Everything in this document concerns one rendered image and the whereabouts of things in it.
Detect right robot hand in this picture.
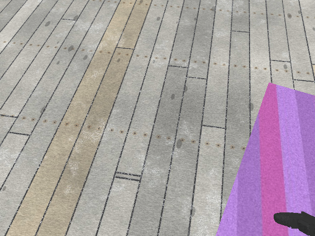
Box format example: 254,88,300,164
274,211,315,236

